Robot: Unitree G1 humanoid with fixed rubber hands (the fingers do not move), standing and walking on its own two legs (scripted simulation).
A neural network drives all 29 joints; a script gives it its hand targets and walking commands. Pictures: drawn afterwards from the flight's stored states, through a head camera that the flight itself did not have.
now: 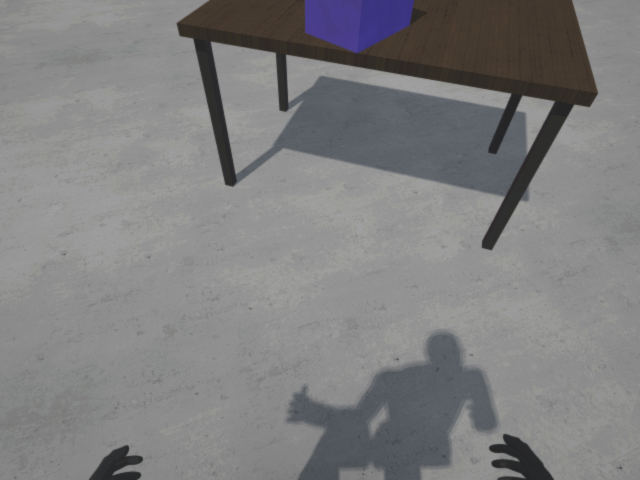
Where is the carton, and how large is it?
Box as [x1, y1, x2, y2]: [305, 0, 413, 52]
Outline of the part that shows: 305,32 352,51 358,52 407,26 410,20 413,0 305,0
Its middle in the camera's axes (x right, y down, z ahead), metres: +0.12 -0.77 +1.18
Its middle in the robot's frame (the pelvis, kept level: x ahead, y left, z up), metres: +1.41 -0.14 +0.07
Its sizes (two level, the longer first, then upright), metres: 0.289 0.211 0.245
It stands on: a table, 0.72 m high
